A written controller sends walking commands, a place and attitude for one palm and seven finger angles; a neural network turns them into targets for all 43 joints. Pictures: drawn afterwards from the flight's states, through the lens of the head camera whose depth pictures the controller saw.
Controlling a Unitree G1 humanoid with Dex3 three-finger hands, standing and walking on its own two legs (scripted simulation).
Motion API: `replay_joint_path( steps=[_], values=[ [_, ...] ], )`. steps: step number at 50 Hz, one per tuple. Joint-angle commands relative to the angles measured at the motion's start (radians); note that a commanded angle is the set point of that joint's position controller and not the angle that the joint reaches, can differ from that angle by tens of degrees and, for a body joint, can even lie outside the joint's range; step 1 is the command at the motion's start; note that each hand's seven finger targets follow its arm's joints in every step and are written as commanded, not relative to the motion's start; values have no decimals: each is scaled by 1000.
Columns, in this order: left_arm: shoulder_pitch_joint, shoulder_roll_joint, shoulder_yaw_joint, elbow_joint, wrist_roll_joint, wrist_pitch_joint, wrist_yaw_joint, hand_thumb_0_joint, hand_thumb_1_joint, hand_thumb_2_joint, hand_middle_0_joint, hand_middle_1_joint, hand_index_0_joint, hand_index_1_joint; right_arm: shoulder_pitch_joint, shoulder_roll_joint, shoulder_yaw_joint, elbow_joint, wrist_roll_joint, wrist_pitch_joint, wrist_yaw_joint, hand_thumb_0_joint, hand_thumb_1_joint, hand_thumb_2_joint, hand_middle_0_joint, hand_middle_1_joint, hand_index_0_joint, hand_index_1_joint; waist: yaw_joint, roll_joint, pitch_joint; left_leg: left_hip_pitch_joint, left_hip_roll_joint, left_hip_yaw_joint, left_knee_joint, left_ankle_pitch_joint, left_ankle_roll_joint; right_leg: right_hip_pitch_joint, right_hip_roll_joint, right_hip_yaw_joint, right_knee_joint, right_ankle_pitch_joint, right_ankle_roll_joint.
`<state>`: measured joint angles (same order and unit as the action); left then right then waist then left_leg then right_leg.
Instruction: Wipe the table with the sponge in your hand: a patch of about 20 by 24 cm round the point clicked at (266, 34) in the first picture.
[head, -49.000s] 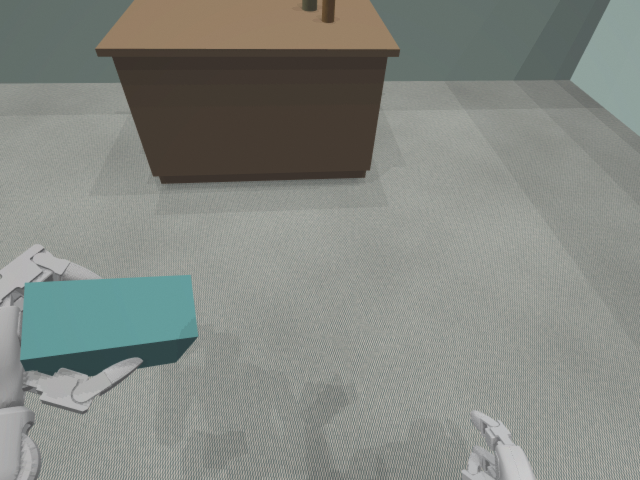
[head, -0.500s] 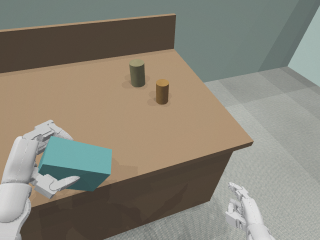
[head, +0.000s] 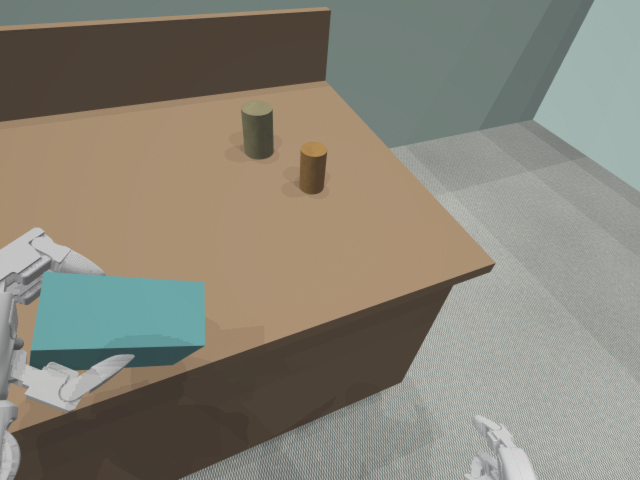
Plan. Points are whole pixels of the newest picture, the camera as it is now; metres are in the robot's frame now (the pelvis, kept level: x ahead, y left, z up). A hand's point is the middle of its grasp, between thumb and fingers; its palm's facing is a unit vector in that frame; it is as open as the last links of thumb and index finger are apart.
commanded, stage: step back with the hand held close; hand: left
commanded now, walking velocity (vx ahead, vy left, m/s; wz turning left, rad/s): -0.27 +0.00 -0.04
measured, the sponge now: (144, 326) +0.24 +0.19 +0.13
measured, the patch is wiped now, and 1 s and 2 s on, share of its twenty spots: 1.00 1.00 1.00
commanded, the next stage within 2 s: stop stepping back and stand still in 0.70 s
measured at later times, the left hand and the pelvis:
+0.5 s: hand out of the picture +0.13 +0.29 +0.17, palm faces +0.45 -0.81 -0.39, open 10.1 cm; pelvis -0.08 +0.02 -0.01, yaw +3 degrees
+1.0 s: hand out of the picture +0.03 +0.32 +0.17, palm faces +0.36 -0.88 -0.30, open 10.1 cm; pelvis -0.22 +0.07 -0.02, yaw -2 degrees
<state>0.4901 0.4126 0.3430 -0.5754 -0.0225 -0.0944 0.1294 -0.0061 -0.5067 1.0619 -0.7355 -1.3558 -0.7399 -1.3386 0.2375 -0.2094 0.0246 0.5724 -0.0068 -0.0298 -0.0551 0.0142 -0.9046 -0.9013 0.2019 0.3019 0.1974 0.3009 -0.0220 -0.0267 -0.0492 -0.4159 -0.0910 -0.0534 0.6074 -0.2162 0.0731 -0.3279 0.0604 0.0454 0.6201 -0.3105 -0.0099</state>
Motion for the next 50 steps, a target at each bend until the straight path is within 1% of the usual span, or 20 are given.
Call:
replay_joint_path(
  steps=[1,6,14,17,20,24,27,33,35,37,38,39,40,41,43,45,46,47,49,50],
  values=[
    [-4,153,144,-205,-7,-86,11,0,100,1300,-1200,-1600,-1200,-1600,-115,-166,-66,-139,-5,-49,-5,0,-900,-900,200,300,200,300,31,135,-90,-63,241,-294,-225,-6,26,197,-27,31,-115,150,-19],
    [-16,122,95,-151,-39,-87,4,0,100,1300,-1200,-1600,-1200,-1600,-120,-149,-74,-139,20,-22,-12,0,-900,-900,200,300,200,300,10,22,-140,113,154,-122,7,41,-45,12,-193,129,-188,336,-95],
    [-150,186,101,-244,-34,-99,23,0,100,1300,-1200,-1600,-1200,-1600,-156,-141,-70,-174,24,-5,-24,0,-900,-900,200,300,200,300,-2,-31,-41,138,130,-69,158,-116,-66,-213,-277,170,-247,198,-117],
    [-110,190,126,-291,-21,-103,25,0,100,1300,-1200,-1600,-1200,-1600,-167,-157,-69,-195,17,-5,-21,0,-900,-900,200,300,200,300,9,149,-42,53,200,-165,-81,-182,-30,-165,-134,55,-76,89,-60],
    [-127,217,181,-311,18,-112,26,0,100,1300,-1200,-1600,-1200,-1600,-172,-181,-83,-183,-11,-43,-9,0,-900,-900,200,300,200,300,14,402,-81,-219,409,-451,-482,-577,67,78,74,27,480,-132,13],
    [-177,151,138,-282,10,-87,21,0,100,1300,-1200,-1600,-1200,-1600,-130,-152,-88,-139,1,-66,12,0,-900,-900,200,300,200,300,29,156,-103,-28,363,-284,-383,-430,43,-71,46,25,517,-122,25],
    [-156,108,84,-284,3,-76,22,0,100,1300,-1200,-1600,-1200,-1600,-123,-130,-67,-116,8,-76,14,0,-900,-900,200,300,200,300,25,196,-145,175,316,-235,-410,-368,-17,-117,41,-19,342,-146,12],
    [-168,133,81,-252,-17,-95,7,0,100,1300,-1200,-1600,-1200,-1600,-131,-123,-64,-74,0,-73,18,0,-900,-900,200,300,200,300,26,280,-211,238,281,-142,-408,-237,-152,63,53,-59,-20,-147,-34],
    [-114,212,156,-265,-26,-115,10,0,100,1300,-1200,-1600,-1200,-1600,-118,-121,-66,-66,-2,-59,25,0,-900,-900,200,300,200,300,29,220,-254,294,221,-76,-230,-170,-164,72,0,-34,-238,-94,-76],
    [-156,201,117,-299,-45,-151,1,0,100,1300,-1200,-1600,-1200,-1600,-133,-95,-67,-63,25,-46,17,0,-900,-900,200,300,200,300,3,-127,-189,355,82,18,441,-176,-165,-183,-305,155,-436,202,-187],
    [-170,222,129,-325,-48,-168,1,0,100,1300,-1200,-1600,-1200,-1600,-183,-90,-53,-98,30,-51,12,0,-900,-900,200,300,200,300,25,-199,-103,162,19,35,737,-328,-146,-211,-406,196,-428,347,-230],
    [-153,185,116,-254,-57,-161,-6,0,100,1300,-1200,-1600,-1200,-1600,-173,-91,-56,-105,39,-47,10,0,-900,-900,200,300,200,300,16,-232,-66,20,38,-34,932,-342,-135,-184,-418,141,-365,518,-228],
    [-175,188,126,-242,-52,-143,-27,0,100,1300,-1200,-1600,-1200,-1600,-187,-100,-68,-134,54,-43,21,0,-900,-900,200,300,200,300,18,-307,-33,-47,55,-103,977,-342,-123,-185,-391,156,-318,583,-214],
    [-173,167,141,-179,-55,-121,-30,0,100,1300,-1200,-1600,-1200,-1600,-188,-70,-48,-159,54,-26,15,0,-900,-900,200,300,200,300,-9,-261,21,-86,139,-139,868,-306,-106,-126,-392,90,-265,604,-206],
    [-192,178,140,-116,-44,-108,-29,0,100,1300,-1200,-1600,-1200,-1600,-193,-94,-16,-172,39,14,5,0,-900,-900,200,300,200,300,-13,-20,81,-58,185,-76,419,-236,-80,-62,-301,-21,-137,572,-124],
    [-211,177,128,-68,-43,-102,-26,0,100,1300,-1200,-1600,-1200,-1600,-151,-134,-30,-157,52,-3,-5,0,-900,-900,200,300,200,300,-16,220,102,12,131,4,-50,-74,-69,-27,-195,-49,61,439,-72],
    [-217,169,138,-92,-40,-118,-14,0,100,1300,-1200,-1600,-1200,-1600,-144,-155,-47,-164,44,-23,-5,0,-900,-900,200,300,200,300,2,353,51,131,190,-83,-172,108,-50,-96,-118,-34,159,186,-47],
    [-225,155,119,-150,-35,-124,-6,0,100,1300,-1200,-1600,-1200,-1600,-125,-172,-68,-175,37,-41,-1,0,-900,-900,200,300,200,300,9,439,-4,236,322,-286,-180,294,-7,-229,-44,-38,262,-134,-16],
    [-194,182,150,-239,-34,-123,-5,0,100,1300,-1200,-1600,-1200,-1600,-97,-181,-102,-169,47,-72,14,0,-900,-900,200,300,200,300,8,205,-126,286,373,-395,-245,78,44,-260,0,2,345,-200,5],
    [-82,201,176,-279,-47,-122,-8,0,100,1300,-1200,-1600,-1200,-1600,-107,-157,-88,-174,21,-92,20,0,-900,-900,200,300,200,300,8,188,-203,386,341,-399,-216,290,-7,-302,-8,-2,391,-163,-1]
  ],
)
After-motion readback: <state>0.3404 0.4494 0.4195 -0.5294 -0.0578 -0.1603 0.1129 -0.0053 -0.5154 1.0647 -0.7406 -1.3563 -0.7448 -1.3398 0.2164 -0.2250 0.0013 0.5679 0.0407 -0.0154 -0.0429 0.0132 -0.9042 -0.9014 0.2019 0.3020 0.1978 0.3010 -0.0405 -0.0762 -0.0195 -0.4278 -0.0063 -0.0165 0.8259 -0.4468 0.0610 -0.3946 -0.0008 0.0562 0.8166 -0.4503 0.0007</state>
